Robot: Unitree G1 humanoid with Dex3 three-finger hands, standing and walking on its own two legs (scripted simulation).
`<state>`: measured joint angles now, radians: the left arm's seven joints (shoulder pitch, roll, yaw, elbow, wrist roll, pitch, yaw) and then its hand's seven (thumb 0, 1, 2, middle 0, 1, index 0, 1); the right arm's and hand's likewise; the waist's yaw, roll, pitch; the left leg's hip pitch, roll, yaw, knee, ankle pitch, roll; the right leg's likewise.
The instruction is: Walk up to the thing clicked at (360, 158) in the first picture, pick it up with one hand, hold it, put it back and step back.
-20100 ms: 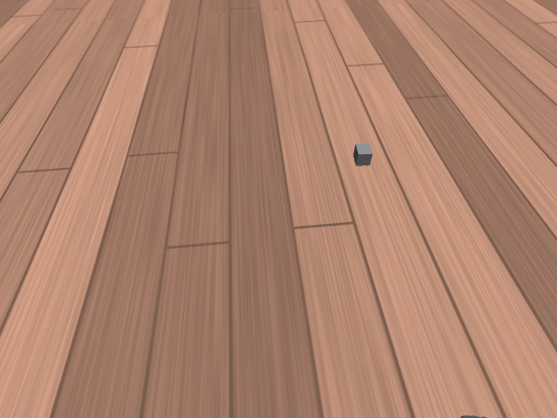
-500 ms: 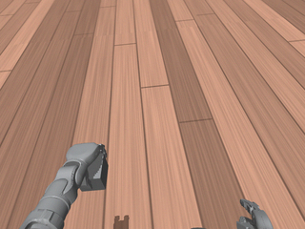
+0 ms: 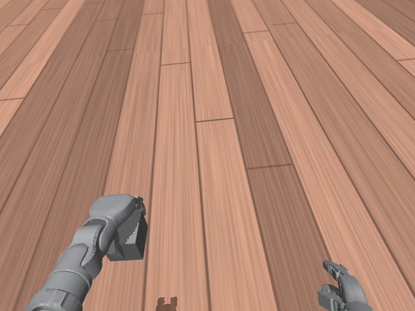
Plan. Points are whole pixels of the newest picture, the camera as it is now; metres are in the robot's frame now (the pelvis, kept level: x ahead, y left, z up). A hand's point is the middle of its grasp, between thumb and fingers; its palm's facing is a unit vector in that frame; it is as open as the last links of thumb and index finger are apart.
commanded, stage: hold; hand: left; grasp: from above
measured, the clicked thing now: (126, 235) +0.28 +0.22 -0.08
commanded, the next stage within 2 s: crouch in 0.62 s
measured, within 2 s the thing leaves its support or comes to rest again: neither
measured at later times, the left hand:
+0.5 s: hand (118, 226) +0.29 +0.22 -0.04, palm faces -0.47 -0.05 -0.88, open 11.2 cm
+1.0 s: hand (123, 234) +0.28 +0.22 -0.07, palm faces -0.48 -0.05 -0.87, open 11.2 cm
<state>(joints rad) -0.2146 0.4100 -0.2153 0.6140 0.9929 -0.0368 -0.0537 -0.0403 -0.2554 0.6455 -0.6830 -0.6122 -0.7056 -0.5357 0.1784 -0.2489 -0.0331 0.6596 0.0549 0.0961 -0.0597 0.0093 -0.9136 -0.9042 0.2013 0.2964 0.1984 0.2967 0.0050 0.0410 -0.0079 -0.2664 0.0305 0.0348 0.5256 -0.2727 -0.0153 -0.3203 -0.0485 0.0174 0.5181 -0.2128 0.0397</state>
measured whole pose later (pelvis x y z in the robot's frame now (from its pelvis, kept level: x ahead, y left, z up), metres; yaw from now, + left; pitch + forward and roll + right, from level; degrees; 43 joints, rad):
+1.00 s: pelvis +0.00 +0.00 +0.00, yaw +1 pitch +3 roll +0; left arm -0.24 0.39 -0.20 0.74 1.04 -0.09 0.05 -0.04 -0.25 0.64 -0.68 -0.61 -0.70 -0.54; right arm 0.17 -0.25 -0.04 0.67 0.04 0.12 -0.05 0.01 -0.91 -0.91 0.20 0.30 0.20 0.30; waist -0.01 0.02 -0.01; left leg -0.31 0.03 0.02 0.55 -0.28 -0.02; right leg -0.36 -0.05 0.01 0.54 -0.22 0.04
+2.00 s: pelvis -0.06 +0.00 -0.32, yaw +1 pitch +37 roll -4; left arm -0.73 0.45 -0.02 1.25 1.23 -0.10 0.44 -0.04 -0.26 0.64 -0.70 -0.60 -0.71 -0.54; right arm 0.13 -0.25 -0.06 0.74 -0.11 -0.07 0.06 0.00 -0.92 -0.91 0.20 0.30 0.20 0.30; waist -0.17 0.03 -0.18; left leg -1.97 -0.01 -0.09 2.03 -0.72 -0.03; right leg -1.97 -0.07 0.00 1.96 -0.64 0.05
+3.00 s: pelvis -0.08 +0.00 -0.42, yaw -1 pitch +35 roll -6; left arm -0.90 0.58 0.04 1.51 1.32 -0.21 0.50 -0.04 -0.25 0.64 -0.69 -0.58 -0.71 -0.54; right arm 0.15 -0.28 -0.01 0.79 -0.17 -0.11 0.15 0.00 -0.93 -0.91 0.20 0.30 0.20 0.30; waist -0.24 0.01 -0.08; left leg -2.26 -0.04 -0.12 2.37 -0.71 -0.03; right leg -2.25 -0.05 0.01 2.26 -0.61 0.06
